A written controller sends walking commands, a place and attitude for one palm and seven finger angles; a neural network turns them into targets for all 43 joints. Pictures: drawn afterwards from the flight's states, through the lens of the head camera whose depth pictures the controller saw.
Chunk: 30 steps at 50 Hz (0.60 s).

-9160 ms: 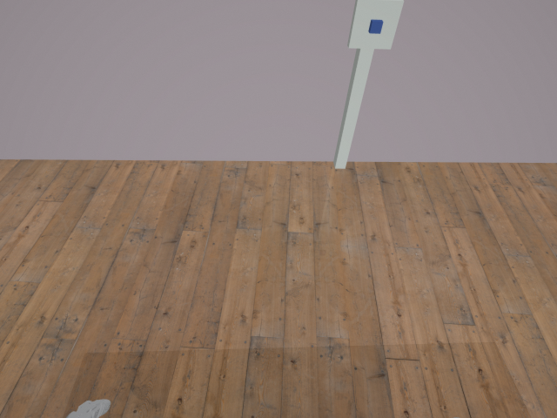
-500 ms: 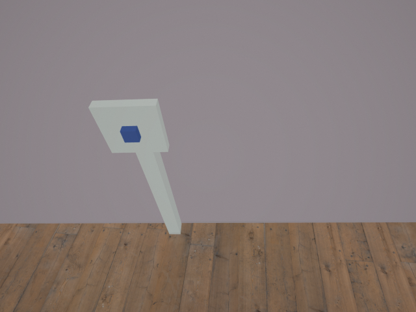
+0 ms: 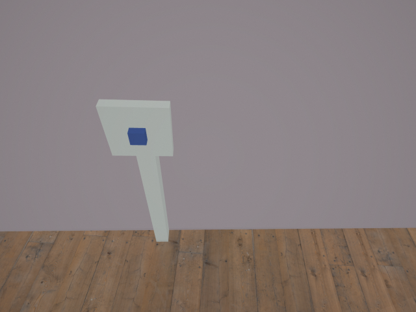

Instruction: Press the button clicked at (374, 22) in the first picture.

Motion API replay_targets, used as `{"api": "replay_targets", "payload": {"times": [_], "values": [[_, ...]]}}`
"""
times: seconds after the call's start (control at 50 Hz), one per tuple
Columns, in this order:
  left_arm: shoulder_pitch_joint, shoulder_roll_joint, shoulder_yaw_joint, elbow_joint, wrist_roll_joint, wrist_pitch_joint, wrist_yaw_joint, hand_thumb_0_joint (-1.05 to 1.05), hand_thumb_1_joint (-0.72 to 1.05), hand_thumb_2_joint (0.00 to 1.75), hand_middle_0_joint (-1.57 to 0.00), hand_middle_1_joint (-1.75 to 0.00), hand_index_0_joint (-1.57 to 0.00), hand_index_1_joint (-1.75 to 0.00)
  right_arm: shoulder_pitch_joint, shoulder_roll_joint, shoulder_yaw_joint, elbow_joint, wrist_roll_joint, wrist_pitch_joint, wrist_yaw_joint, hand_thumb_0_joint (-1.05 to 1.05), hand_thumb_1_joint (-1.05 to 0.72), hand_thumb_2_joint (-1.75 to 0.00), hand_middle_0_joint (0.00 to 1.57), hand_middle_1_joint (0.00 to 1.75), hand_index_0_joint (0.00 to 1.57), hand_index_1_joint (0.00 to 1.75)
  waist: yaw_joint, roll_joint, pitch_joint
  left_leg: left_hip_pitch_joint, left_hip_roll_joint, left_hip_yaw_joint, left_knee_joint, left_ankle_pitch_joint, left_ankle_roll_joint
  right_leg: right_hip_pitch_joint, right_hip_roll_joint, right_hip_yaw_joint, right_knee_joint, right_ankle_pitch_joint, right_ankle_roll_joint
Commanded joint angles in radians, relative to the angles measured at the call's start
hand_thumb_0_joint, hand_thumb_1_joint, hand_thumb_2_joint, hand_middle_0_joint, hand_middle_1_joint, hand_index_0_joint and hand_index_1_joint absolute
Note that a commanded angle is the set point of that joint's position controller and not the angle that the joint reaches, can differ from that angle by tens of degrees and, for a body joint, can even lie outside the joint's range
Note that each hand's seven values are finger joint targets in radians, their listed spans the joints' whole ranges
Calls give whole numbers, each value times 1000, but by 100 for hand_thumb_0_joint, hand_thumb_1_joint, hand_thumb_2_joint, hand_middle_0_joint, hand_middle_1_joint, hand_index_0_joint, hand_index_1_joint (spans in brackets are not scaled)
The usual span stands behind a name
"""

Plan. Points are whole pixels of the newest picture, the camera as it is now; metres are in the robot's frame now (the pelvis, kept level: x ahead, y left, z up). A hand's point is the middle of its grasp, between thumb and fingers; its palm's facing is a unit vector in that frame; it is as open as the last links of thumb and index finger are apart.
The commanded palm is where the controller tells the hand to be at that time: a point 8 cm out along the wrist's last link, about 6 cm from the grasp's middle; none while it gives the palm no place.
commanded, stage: come to a stop and stand still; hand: left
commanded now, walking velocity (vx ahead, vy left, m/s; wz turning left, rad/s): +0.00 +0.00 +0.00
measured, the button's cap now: (138, 135) +0.54 +0.23 +0.00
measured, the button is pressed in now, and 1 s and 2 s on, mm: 0 0 0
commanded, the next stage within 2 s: look again from close up in 0.08 s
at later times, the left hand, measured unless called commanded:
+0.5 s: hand out of the picture -0.03 +0.16 -0.17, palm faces +0.02 -0.97 -0.24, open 7.4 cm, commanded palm none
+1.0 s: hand out of the picture -0.01 +0.12 -0.18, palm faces +0.11 -0.98 -0.18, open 7.3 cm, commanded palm none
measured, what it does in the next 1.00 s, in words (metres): shifts its weight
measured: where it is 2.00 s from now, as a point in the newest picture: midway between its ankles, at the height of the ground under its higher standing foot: outside the picture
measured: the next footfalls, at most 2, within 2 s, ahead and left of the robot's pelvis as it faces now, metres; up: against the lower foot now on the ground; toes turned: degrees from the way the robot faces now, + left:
right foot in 1.44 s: +0.17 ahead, -0.13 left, +0.00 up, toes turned +0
left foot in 1.82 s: +0.08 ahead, +0.09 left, +0.00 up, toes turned +7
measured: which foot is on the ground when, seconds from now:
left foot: down 0.00-1.00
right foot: down 0.00-1.00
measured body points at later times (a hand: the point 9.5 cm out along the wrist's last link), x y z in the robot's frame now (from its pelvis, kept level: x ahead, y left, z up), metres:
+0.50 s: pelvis -0.02 -0.02 -0.01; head -0.01 -0.04 +0.44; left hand -0.03 +0.21 -0.15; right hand -0.03 -0.23 -0.18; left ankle -0.02 +0.10 -0.74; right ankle -0.01 -0.16 -0.74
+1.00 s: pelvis +0.01 -0.05 -0.01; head +0.02 -0.05 +0.44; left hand -0.01 +0.17 -0.17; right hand +0.01 -0.28 -0.17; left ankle -0.02 +0.07 -0.73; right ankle -0.01 -0.16 -0.74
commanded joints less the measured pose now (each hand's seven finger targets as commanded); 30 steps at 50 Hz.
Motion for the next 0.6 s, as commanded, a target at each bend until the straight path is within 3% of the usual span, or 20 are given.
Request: {"api": "replay_targets", "payload": {"times": [0.0,0.14,0.16,0.18,0.2,0.22,0.24,0.28,0.34,0.44,0.5,0.58], "values": [[84,74,7,-12,1,-1,1,0,90,90,-20,-30,-20,-30,82,-104,-17,-9,-5,-12,-2,0,-90,-90,20,30,20,30,5,78,30,-12,136,-105,-99,389,-8,4,-34,10,-26,171,-40],[71,82,4,-19,-1,1,2,0,90,90,-20,-30,-20,-30,108,-97,-16,10,-4,-9,3,0,-90,-90,20,30,20,30,7,55,67,-57,129,-112,-133,242,-8,7,-34,14,-48,128,-41],[100,109,-12,-12,17,-26,40,0,90,90,-20,-30,-20,-30,66,-142,-8,-63,3,-23,16,0,-90,-90,20,30,20,30,6,59,78,-111,131,-91,63,518,-29,-52,-58,75,3,356,-61],[85,140,2,-57,8,-32,29,0,90,90,-20,-30,-20,-30,132,-107,-11,-76,-11,-22,22,0,-90,-90,20,30,20,30,-15,99,-7,-99,103,-98,18,276,-28,-2,-59,42,46,160,-87],[60,122,-3,-63,6,-24,17,0,90,90,-20,-30,-20,-30,121,-105,-7,-72,-12,-22,22,0,-90,-90,20,30,20,30,-7,138,37,-137,111,-114,-41,178,-13,-46,-34,29,50,14,-90],[54,116,-5,-71,9,-25,10,0,90,90,-20,-30,-20,-30,126,-108,-4,-81,-18,-21,26,0,-90,-90,20,30,20,30,-2,160,33,-174,119,-139,-53,108,-5,-48,-13,19,62,-37,-89],[67,109,-5,-75,8,-21,4,0,90,90,-20,-30,-20,-30,132,-110,-4,-95,-17,-20,26,0,-90,-90,20,30,20,30,-3,168,0,-168,125,-153,-78,39,6,-45,2,7,76,-65,-88],[72,93,-10,-73,7,-19,-1,0,90,90,-20,-30,-20,-30,127,-108,-5,-102,-14,-17,23,0,-90,-90,20,30,20,30,0,134,5,-166,126,-161,-91,4,19,-55,7,1,77,-47,-87],[68,82,-13,-71,7,-16,-5,0,90,90,-20,-30,-20,-30,139,-103,-4,-105,-13,-9,24,0,-90,-90,20,30,20,30,-5,49,64,-192,116,-149,-97,-73,20,-93,1,15,54,-65,-89],[82,84,-14,-65,6,-20,-6,0,90,90,-20,-30,-20,-30,152,-92,0,-90,-12,-4,25,0,-90,-90,20,30,20,30,-12,13,100,-169,99,-119,-91,-73,11,-141,-8,47,15,-89,-88],[92,85,-12,-59,4,-24,-6,0,90,90,-20,-30,-20,-30,156,-82,3,-76,-11,-3,25,0,-90,-90,20,30,20,30,-16,-19,93,-128,89,-89,-68,-26,4,-163,-20,66,-12,-93,-89],[102,88,-7,-56,4,-30,-7,0,90,90,-20,-30,-20,-30,154,-76,5,-64,-11,-6,22,0,-90,-90,20,30,20,30,-15,2,51,-87,92,-71,-45,57,-1,-145,-24,76,-14,-28,-93]]}}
